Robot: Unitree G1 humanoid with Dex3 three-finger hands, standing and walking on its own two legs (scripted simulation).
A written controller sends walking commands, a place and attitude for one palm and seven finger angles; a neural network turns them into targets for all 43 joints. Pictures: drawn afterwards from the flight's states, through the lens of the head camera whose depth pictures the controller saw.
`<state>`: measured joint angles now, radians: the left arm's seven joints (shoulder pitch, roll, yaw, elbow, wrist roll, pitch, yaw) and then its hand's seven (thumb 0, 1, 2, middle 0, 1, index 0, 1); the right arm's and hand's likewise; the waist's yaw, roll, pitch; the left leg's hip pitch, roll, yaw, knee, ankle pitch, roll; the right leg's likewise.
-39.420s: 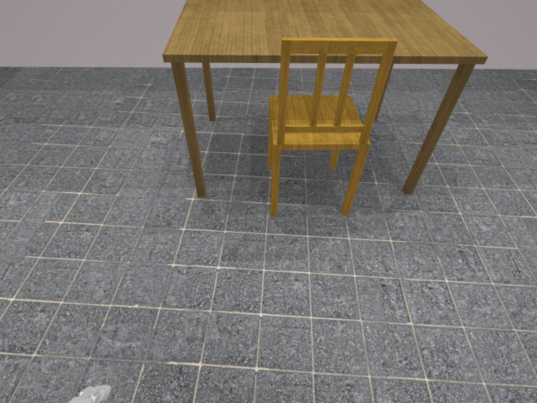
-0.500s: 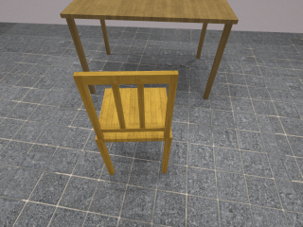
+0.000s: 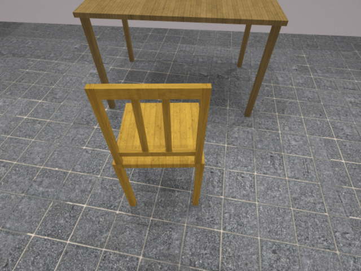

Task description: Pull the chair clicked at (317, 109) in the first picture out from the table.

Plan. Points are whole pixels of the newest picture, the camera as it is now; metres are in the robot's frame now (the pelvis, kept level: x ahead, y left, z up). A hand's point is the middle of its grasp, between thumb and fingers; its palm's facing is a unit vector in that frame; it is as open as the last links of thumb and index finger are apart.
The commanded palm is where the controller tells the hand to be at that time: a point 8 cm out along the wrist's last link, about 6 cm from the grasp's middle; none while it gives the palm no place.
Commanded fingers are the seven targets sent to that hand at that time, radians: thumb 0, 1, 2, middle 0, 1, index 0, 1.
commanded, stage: look to check the result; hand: left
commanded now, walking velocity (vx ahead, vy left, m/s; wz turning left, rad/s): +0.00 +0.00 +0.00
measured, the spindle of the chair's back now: (140, 127) +0.58 +0.18 -0.10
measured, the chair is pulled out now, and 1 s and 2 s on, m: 0.65 0.65 0.65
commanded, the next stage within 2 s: stand and wait in 0.34 s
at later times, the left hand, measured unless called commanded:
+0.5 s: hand out of the picture -0.01 +0.16 -0.17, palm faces +0.04 -0.98 -0.17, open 7.3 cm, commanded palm none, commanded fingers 0.00 0.90 0.90 -0.20 -0.30 -0.20 -0.30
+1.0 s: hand out of the picture -0.01 +0.16 -0.17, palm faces +0.05 -0.99 -0.16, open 7.3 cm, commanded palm none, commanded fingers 0.00 0.90 0.90 -0.20 -0.30 -0.20 -0.30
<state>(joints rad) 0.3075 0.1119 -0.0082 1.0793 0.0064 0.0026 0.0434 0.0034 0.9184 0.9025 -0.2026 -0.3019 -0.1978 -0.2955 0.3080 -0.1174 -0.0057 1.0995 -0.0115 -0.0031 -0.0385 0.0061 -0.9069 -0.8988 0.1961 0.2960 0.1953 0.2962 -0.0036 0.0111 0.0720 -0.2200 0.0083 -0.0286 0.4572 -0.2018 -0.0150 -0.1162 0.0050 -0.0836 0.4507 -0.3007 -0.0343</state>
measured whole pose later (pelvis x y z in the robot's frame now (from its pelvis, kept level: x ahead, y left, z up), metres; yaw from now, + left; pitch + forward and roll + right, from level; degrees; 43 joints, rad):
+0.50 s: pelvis +0.00 +0.00 +0.00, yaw +0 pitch -2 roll +0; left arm 0.31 0.11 0.00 1.07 0.00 0.00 0.04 0.00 0.91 0.90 -0.20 -0.30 -0.20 -0.30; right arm 0.32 -0.11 0.00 1.10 -0.01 0.00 -0.04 0.00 -0.90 -0.90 0.20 0.30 0.20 0.30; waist 0.00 0.01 0.08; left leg -0.22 0.01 -0.03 0.46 -0.20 -0.02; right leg -0.12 0.01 -0.09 0.45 -0.30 -0.04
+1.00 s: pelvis +0.00 +0.00 +0.00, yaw +0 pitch -2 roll +0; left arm 0.32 0.11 0.00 1.07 0.01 0.00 0.04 0.00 0.91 0.90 -0.20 -0.30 -0.20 -0.30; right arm 0.32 -0.11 0.00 1.10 -0.01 0.00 -0.04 0.00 -0.90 -0.90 0.20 0.30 0.20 0.30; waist 0.00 0.01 0.07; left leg -0.22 0.00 -0.03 0.45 -0.20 -0.01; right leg -0.12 0.00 -0.09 0.45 -0.30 -0.03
